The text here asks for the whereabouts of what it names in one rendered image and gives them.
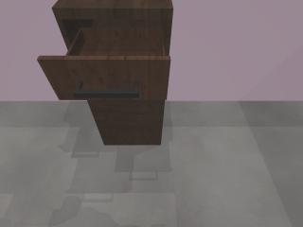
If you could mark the cabinet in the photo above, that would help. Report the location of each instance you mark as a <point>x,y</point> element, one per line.
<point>120,122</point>

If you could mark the handle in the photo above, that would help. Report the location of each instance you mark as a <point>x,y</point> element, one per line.
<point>106,93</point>

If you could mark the drawer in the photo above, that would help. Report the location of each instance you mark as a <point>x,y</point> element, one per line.
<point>111,58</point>

